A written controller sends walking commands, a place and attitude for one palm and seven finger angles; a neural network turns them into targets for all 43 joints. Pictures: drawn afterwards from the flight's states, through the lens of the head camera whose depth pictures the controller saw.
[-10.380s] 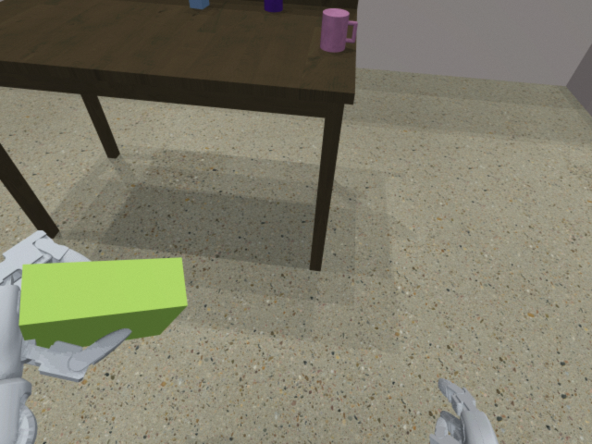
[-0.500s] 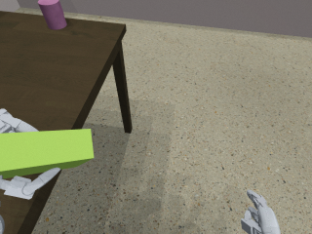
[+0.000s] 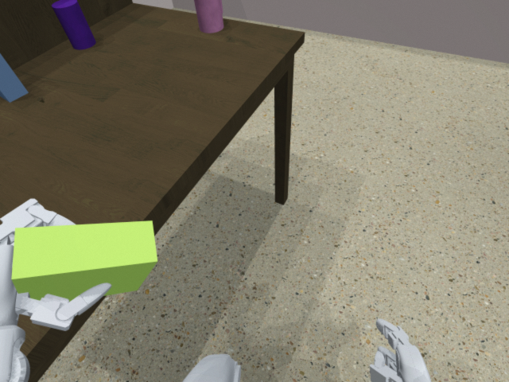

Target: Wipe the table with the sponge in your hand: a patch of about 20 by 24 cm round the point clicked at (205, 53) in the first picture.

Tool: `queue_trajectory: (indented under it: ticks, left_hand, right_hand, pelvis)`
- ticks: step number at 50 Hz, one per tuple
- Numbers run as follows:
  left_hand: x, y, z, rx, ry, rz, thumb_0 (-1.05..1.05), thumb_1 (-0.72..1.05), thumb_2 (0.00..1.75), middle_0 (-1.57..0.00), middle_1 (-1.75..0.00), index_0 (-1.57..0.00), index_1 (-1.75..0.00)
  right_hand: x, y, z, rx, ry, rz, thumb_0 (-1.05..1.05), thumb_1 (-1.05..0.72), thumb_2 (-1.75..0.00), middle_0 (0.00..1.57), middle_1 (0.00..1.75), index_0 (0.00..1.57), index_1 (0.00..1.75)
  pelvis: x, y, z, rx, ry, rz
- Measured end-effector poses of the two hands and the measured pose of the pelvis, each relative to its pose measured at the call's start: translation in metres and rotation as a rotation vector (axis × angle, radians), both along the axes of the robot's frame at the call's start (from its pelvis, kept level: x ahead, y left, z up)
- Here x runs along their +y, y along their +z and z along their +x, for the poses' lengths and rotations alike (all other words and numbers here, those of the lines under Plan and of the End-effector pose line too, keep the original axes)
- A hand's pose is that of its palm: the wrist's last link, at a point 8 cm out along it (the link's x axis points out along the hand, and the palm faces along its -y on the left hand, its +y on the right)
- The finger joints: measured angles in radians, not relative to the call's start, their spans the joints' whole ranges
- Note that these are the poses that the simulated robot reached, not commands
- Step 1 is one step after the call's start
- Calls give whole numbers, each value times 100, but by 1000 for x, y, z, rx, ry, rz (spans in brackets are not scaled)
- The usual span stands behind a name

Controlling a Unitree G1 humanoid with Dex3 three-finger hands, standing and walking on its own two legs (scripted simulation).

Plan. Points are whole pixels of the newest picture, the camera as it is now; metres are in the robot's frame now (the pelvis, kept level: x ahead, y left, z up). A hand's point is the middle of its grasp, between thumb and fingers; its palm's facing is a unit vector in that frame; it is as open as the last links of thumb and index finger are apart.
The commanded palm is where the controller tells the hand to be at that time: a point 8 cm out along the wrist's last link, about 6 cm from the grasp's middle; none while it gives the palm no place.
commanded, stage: turn to face it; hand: left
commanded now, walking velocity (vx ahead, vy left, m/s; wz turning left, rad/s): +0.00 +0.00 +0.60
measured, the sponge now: (108, 262) +0.23 +0.20 +0.13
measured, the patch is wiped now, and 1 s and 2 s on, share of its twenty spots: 0.00 0.00 0.00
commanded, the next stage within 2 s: take the last steps up to it in 0.98 s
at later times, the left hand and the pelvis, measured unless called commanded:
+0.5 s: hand out of the picture +0.05 +0.28 +0.18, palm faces +0.58 -0.66 -0.48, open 9.5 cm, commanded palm -0.01 +0.30 +0.18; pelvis -0.08 -0.01 +0.00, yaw +18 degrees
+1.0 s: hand out of the picture -0.12 +0.26 +0.17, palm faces +0.79 -0.48 -0.39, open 9.5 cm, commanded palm -0.19 +0.26 +0.18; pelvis -0.17 -0.06 -0.01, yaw +33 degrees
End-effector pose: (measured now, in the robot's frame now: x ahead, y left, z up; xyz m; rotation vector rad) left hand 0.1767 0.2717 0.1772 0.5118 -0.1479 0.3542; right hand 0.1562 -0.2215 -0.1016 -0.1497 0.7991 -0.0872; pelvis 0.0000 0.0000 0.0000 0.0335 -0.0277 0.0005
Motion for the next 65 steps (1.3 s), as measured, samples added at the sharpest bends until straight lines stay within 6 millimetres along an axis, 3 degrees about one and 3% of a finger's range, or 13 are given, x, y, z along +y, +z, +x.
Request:
queue_trajectory:
  ticks: [5, 9, 13, 18, 25, 31, 40, 47, 52, 58, 62, 65]
  left_hand:
    - [4, 7, -27, -36, 15, 10, -1, -44, 100, -80, -134, -81, -134]
    - [20, 15, -55, -112, 46, 32, -1, -44, 100, -80, -134, -81, -134]
    - [38, 11, -84, -189, 68, 39, -1, -44, 100, -80, -134, -81, -134]
    - [46, 11, -120, -147, 125, 58, -1, -44, 100, -80, -134, -81, -134]
    - [31, 21, -179, -76, 239, 83, -1, -44, 100, -80, -134, -81, -134]
    - [11, 10, -219, -20, 385, 71, -1, -44, 100, -80, -134, -81, -134]
    - [-8, 7, -270, -32, 463, 18, -1, -44, 100, -80, -134, -81, -134]
    - [-3, 9, -326, -154, 501, 56, -1, -44, 100, -80, -134, -81, -134]
    - [-5, 7, -363, -164, 531, 73, -1, -44, 100, -80, -134, -81, -134]
    - [-32, 22, -398, -145, 574, 87, -1, -44, 100, -80, -134, -81, -134]
    - [-46, 21, -409, -115, 626, 93, -1, -44, 100, -80, -134, -81, -134]
    - [-57, 13, -407, -93, 667, 96, -1, -44, 100, -80, -134, -81, -134]
  right_hand:
    - [-21, 23, -2, -25, 7, -110, 1, -90, -90, 21, 30, 20, 30]
    - [-24, 36, 0, -55, 42, -181, 1, -90, -90, 20, 30, 20, 30]
    - [-9, 36, -1, -103, 72, -200, 1, -90, -90, 20, 30, 20, 30]
    - [30, 32, -17, -84, 171, -89, 1, -91, -90, 20, 30, 19, 30]
    - [67, 12, -35, -33, 326, 46, 1, -90, -90, 21, 30, 20, 30]
    - [60, -11, -36, 3, 432, 73, 1, -90, -90, 21, 30, 20, 30]
    - [21, 20, -28, -42, 457, -82, 1, -90, -90, 21, 30, 20, 30]
    - [23, 37, -30, -138, 509, -179, 1, -90, -90, 20, 30, 20, 30]
    - [46, 36, -60, -131, 558, -106, 1, -91, -90, 20, 30, 19, 30]
    - [69, 24, -102, -67, 658, 27, 1, -90, -90, 20, 30, 20, 30]
    - [69, 10, -116, -20, 695, 72, 1, -90, -90, 21, 30, 20, 30]
    - [59, -1, -116, -5, 705, 91, 1, -90, -90, 21, 30, 20, 30]
  pelvis:
    - [-3, 5, -14, 8, 65, 22]
    - [2, 1, -27, 25, 110, 12]
    - [13, -13, -44, 20, 147, 1]
    - [8, -4, -59, 11, 227, -37]
    - [-11, 0, -78, 17, 312, -58]
    - [-40, -7, -99, 1, 383, -37]
    - [-59, 6, -123, 12, 493, 27]
    - [-56, -9, -156, 24, 557, -19]
    - [-64, -7, -176, -10, 596, -20]
    - [-80, 1, -191, -16, 627, -47]
    - [-97, -1, -194, -6, 623, -42]
    - [-115, -8, -194, 0, 625, -34]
